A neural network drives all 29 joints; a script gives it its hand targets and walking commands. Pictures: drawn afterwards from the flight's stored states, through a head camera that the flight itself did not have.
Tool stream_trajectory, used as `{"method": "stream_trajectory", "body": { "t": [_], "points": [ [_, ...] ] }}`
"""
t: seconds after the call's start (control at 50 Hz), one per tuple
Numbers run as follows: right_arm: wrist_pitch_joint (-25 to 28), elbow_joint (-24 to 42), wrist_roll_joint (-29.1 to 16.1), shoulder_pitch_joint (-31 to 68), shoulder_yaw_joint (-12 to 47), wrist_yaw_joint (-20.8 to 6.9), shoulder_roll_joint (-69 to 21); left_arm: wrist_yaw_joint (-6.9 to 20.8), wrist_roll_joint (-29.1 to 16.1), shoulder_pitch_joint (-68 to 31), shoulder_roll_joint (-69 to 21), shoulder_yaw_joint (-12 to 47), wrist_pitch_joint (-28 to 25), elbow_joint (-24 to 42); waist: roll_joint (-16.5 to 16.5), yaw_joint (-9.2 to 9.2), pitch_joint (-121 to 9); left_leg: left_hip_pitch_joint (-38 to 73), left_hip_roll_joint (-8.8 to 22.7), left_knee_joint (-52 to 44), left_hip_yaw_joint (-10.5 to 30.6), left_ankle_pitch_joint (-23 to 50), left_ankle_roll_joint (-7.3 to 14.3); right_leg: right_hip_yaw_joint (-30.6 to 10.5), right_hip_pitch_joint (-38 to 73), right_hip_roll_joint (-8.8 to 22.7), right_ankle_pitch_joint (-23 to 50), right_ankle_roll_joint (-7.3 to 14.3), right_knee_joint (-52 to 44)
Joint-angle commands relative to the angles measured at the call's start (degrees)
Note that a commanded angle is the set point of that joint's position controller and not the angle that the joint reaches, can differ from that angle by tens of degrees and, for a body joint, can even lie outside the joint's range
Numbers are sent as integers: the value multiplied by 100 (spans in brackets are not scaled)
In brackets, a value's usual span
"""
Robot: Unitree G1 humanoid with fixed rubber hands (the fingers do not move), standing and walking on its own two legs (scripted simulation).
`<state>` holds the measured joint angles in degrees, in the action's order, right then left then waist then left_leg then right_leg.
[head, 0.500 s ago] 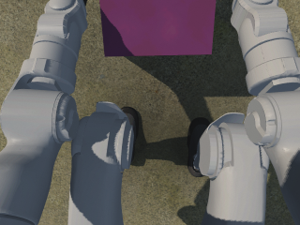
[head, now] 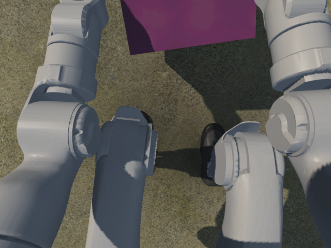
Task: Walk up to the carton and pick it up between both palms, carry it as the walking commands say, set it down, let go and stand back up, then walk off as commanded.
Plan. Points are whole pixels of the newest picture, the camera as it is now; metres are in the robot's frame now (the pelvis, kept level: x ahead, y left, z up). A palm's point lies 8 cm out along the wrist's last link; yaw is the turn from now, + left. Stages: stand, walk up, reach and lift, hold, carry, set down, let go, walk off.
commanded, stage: reach and lift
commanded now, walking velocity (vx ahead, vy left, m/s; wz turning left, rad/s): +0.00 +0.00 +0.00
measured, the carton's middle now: out of the picture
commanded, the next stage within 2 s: none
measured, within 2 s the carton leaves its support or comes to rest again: neither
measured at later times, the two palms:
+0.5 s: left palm out of the picture +0.52 +0.19 -0.12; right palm out of the picture +0.58 -0.08 -0.08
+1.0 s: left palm out of the picture +0.51 +0.18 -0.05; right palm out of the picture +0.54 -0.10 -0.03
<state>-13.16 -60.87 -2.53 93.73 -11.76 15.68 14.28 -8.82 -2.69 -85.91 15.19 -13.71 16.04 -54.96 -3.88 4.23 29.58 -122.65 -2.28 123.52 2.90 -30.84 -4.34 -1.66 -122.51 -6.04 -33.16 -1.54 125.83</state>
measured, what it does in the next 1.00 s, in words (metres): rises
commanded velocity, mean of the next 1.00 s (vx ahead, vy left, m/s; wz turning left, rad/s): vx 0.00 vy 0.00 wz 0.00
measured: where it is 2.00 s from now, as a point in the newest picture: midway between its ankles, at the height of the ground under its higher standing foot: (172, 158)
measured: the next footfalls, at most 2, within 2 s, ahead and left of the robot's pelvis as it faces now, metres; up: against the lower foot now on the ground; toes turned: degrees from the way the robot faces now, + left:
none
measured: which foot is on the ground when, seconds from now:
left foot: down 0.00-1.00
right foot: down 0.00-1.00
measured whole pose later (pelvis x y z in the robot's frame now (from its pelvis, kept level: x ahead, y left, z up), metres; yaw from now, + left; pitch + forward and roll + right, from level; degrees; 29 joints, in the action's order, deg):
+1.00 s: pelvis -0.01 +0.00 +0.08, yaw +0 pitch +25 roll +1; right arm -17.9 -38.0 3.4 78.6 -20.2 14.6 5.6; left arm -14.9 0.3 -75.8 8.0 -17.0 23.3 -36.2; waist -3.1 3.2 30.0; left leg -106.2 -4.7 110.0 4.2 -28.9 -4.7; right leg -3.4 -105.7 -7.2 -31.2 -2.7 111.9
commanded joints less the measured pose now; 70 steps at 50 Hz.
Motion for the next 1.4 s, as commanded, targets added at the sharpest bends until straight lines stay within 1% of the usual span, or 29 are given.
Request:
{"method": "stream_trajectory", "body": {
  "t": [0.0,0.04,0.14,0.16,0.18,0.22,0.26,0.42,0.52,0.54,0.58,0.6,0.76,0.82,0.86,0.88,0.98,1.0,1.08,1.12,1.14,1.18,1.2,1.22,1.24,1.26,1.28,1.34,1.38],
  "points": [
    [-126,730,-558,2673,1501,-2471,-6098,2149,-838,-5144,-4953,2067,-341,2594,372,194,-10086,3802,-171,-841,-982,1923,331,544,3325,-203,1714,178,-1104],
    [-123,1192,-386,2486,1610,-2439,-6266,2153,-965,-4615,-5357,2326,-271,2600,167,-111,-10642,4236,-262,-922,-889,2362,312,670,3679,-272,2043,223,-1137],
    [-101,1916,-430,2760,2063,-2410,-6452,2064,-780,-3890,-5535,2325,-253,2372,320,376,-11155,4494,-341,-909,-945,3103,306,533,3861,-270,2613,74,-1133],
    [-16,3181,-624,2754,2424,-2322,-6207,2046,-896,-3435,-5590,2594,-161,2892,419,268,-12205,5117,-395,-770,-942,3873,193,449,4580,-428,3345,156,-1232],
    [70,2780,-513,3417,2531,-2309,-5909,2070,-766,-3334,-5887,2287,-150,1514,543,471,-11325,4386,-388,-835,-969,3207,235,379,4151,-280,2780,158,-1220],
    [112,3718,-715,3874,2899,-2308,-5747,1980,-679,-2940,-5804,2302,-120,1785,-56,503,-11755,4571,-386,-937,-924,3246,375,536,4224,-310,2710,68,-1279],
    [162,3400,-674,4012,2746,-2328,-5603,1954,-512,-2929,-5801,2081,-94,1173,-26,644,-10874,4256,-410,-1021,-873,2539,448,580,3633,-300,1921,31,-1203],
    [-279,1061,-219,2488,1621,-2499,-6029,1801,-725,-4856,-5909,2413,-142,2538,289,-379,-11050,5288,-281,-1519,-751,1722,269,921,2967,-222,1058,216,-1638],
    [-551,1806,-507,2543,1985,-2486,-6597,1701,-946,-5205,-5863,2948,18,3629,428,-196,-12703,5711,-468,-1563,-912,2068,234,780,4006,-364,1514,138,-1794],
    [-592,978,-227,2146,1649,-2507,-6558,1694,-667,-5068,-5605,2731,42,3144,620,-32,-11731,5502,-385,-1587,-896,1808,221,756,3334,-302,1110,183,-1769],
    [-597,1375,-266,2320,1695,-2630,-6607,1743,-659,-4680,-5901,2784,104,3138,639,54,-11873,5654,-389,-1775,-886,1758,165,724,3269,-324,1023,203,-2020],
    [-571,1725,-429,2381,1902,-2630,-6730,1720,-471,-4321,-5766,2731,124,3097,852,417,-11897,5696,-496,-1869,-912,1979,231,663,3405,-428,1267,136,-1947],
    [-446,2247,-208,2748,2228,-2549,-6522,1894,-425,-3261,-6471,2251,152,2202,3,232,-11981,4966,-542,-1952,-897,1965,313,612,4130,-340,1502,24,-2228],
    [-528,2499,-365,2713,2437,-2420,-6681,1933,-859,-4150,-6503,2787,153,3232,-138,-86,-13278,5578,-539,-1969,-860,2295,287,655,5060,-376,1989,46,-2255],
    [-574,2193,-270,2187,2348,-2370,-6997,1932,-733,-4010,-6298,2814,136,3239,25,112,-12884,5151,-592,-2072,-977,2257,282,544,5043,-409,2152,43,-2340],
    [-623,2131,-222,2236,2338,-2337,-6917,1891,-852,-4307,-6271,3051,141,3344,4,-149,-12828,5185,-562,-2156,-977,2135,301,633,4976,-414,2106,26,-2348],
    [-679,2942,-476,2681,2892,-2343,-6969,1878,-826,-3789,-6170,3053,288,3352,-209,119,-13339,5601,-641,-2225,-995,2207,346,520,5506,-458,2026,-12,-2548],
    [-684,2886,-583,3020,2784,-2360,-6742,1867,-622,-3548,-6130,2820,373,2868,173,455,-12786,5480,-618,-2238,-969,1925,331,497,4992,-414,1727,-1,-2458],
    [-834,1874,-330,2424,2307,-2531,-6635,1790,-497,-4454,-5999,2668,354,3310,451,295,-12253,5839,-520,-2521,-959,1271,272,514,4368,-398,926,113,-2840],
    [-878,1469,-174,2274,2121,-2590,-6962,1840,-172,-3746,-5908,2076,420,2465,26,599,-11430,5148,-539,-2674,-1125,849,398,501,4301,-321,492,-15,-3001],
    [-825,2219,-489,2554,2486,-2600,-7114,1862,-519,-3965,-6529,2756,428,3312,200,311,-12882,6058,-568,-2701,-978,1525,340,620,5002,-417,1246,47,-2944],
    [-849,2555,-658,2926,2639,-2589,-7198,1838,-565,-4132,-6434,2608,427,3410,-145,384,-13368,6369,-620,-2757,-963,1469,376,664,5399,-445,1212,-54,-3031],
    [-936,1560,-321,2730,2100,-2585,-6845,1919,-364,-3985,-6125,2192,538,2285,90,469,-11961,5345,-537,-2713,-1051,635,354,464,4739,-309,498,42,-3114],
    [-935,1313,-239,2295,2052,-2625,-7216,1914,-465,-4235,-6370,2366,447,2835,-178,202,-12222,5536,-541,-2908,-1007,838,357,631,4876,-362,796,-4,-3090],
    [-894,1317,-215,2025,2079,-2627,-7368,1963,-375,-3987,-6455,2451,463,2693,196,335,-12372,5784,-548,-2897,-1083,1040,285,548,5101,-348,935,72,-3244],
    [-808,1996,-321,2410,2295,-2588,-7036,1985,-592,-3612,-7048,2839,552,2621,473,40,-13090,6189,-573,-2853,-934,1431,209,632,5175,-402,1303,78,-3106],
    [-886,1851,-391,2381,2255,-2614,-7173,1972,-568,-4265,-6638,2700,508,3177,463,272,-12977,6077,-546,-2790,-975,1498,238,498,5080,-340,1314,38,-3177],
    [-779,1694,10,1863,1991,-2554,-6919,1996,-640,-4017,-6884,2846,471,2944,366,-314,-12649,6010,-559,-2937,-845,1509,194,651,4820,-404,1326,74,-3179],
    [-762,2320,-188,2034,2299,-2555,-7288,1948,-785,-3806,-7062,3179,446,3289,238,-355,-13445,6556,-605,-3045,-844,1786,184,667,5500,-486,1694,47,-3328]
  ]
}}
